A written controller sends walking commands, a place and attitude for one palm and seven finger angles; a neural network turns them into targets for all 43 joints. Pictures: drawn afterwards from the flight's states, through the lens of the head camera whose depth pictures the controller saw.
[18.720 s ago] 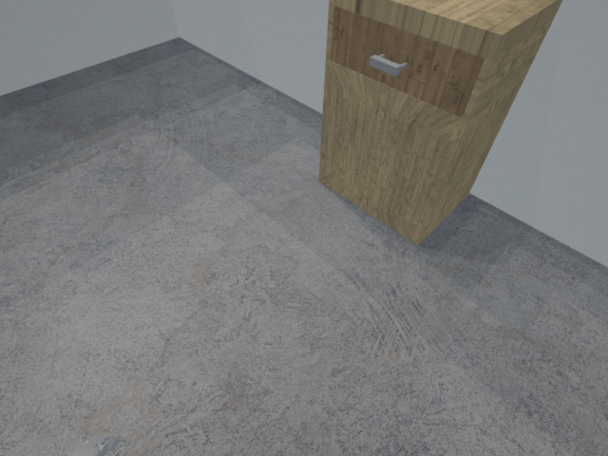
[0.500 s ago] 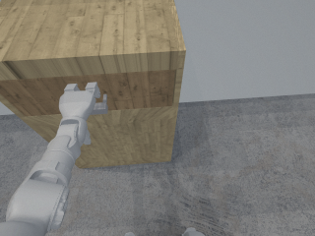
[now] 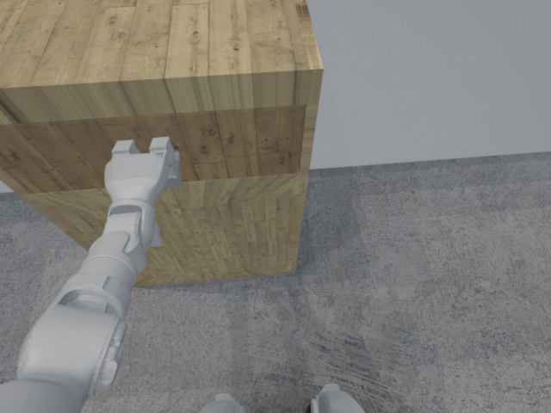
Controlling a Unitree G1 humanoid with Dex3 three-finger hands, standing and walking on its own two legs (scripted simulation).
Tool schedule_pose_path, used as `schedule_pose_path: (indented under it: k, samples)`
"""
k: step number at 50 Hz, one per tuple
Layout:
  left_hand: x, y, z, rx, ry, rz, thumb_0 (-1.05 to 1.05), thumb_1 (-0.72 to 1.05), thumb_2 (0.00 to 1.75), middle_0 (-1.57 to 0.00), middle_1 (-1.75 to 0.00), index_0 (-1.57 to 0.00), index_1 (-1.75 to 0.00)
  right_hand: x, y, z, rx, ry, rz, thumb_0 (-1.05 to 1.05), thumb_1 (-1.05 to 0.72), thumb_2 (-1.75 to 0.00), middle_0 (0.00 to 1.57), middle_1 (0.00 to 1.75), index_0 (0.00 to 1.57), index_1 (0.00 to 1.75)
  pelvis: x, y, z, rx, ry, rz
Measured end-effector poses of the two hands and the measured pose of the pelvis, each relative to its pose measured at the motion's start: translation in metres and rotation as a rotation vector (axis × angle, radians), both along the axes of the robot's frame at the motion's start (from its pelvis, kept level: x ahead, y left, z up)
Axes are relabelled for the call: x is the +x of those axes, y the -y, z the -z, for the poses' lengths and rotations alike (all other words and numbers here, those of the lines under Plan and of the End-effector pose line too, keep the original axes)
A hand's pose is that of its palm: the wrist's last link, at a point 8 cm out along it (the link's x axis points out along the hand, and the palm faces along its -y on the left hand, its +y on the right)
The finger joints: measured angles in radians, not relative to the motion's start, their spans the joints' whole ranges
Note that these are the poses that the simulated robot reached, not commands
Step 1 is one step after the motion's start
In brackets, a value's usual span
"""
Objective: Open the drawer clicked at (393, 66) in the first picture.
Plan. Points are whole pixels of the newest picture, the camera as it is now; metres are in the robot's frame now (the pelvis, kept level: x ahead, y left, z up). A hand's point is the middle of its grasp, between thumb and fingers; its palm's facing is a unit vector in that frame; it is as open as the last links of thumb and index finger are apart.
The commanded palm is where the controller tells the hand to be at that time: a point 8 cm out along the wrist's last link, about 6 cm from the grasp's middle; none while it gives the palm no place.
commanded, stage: lower the fingers behind the handle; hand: left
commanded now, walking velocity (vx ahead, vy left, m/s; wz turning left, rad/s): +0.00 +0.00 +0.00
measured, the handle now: (150, 168) +0.52 +0.21 -0.01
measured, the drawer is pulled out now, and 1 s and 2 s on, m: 0.00 0.00 0.00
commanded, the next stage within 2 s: lift the fingers back up to retry in 0.68 s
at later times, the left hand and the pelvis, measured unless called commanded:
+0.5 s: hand (147, 194) +0.46 +0.20 -0.01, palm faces -0.02 +0.01 -1.00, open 13.8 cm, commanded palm +0.44 +0.20 +0.02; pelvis -0.02 +0.00 -0.02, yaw +0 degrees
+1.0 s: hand (146, 195) +0.46 +0.20 -0.01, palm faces -0.06 -0.02 -1.00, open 13.8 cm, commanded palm +0.44 +0.21 +0.05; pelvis -0.02 +0.00 -0.01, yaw +0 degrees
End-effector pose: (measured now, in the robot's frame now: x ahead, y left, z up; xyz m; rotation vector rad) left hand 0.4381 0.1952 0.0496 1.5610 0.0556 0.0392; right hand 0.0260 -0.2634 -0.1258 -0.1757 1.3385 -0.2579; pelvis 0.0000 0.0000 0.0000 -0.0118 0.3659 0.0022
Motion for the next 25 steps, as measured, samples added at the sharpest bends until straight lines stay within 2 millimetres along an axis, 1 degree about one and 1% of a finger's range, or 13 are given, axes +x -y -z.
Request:
schedule_pose_path:
  k: [8, 18, 25]
  samples:
    - [0.004, -0.004, 0.004, 0.022, -0.036, -0.035, 0.00, -0.49, 0.31, -0.31, -1.20, -0.30, -1.26, -0.006, 0.003, 0.002, -0.011, 0.004, 0.000, 0.01, -0.90, -0.90, 0.21, 0.30, 0.20, 0.30, -0.006, 0.002, 0.004, 0.001, -0.012, -0.002]
    - [0.003, -0.005, 0.006, 0.014, -0.012, -0.025, 0.00, -0.49, 0.31, -0.29, -1.25, -0.31, -1.26, -0.016, 0.009, 0.009, -0.032, -0.001, -0.015, 0.01, -0.90, -0.90, 0.21, 0.30, 0.20, 0.30, -0.014, 0.003, 0.014, -0.002, -0.031, -0.009]
    - [0.003, -0.005, 0.006, 0.022, -0.014, -0.022, 0.00, -0.49, 0.31, -0.30, -1.25, -0.30, -1.27, -0.023, 0.008, 0.012, -0.031, 0.003, -0.011, 0.01, -0.90, -0.90, 0.21, 0.30, 0.20, 0.30, -0.021, 0.004, 0.017, -0.003, -0.033, -0.009]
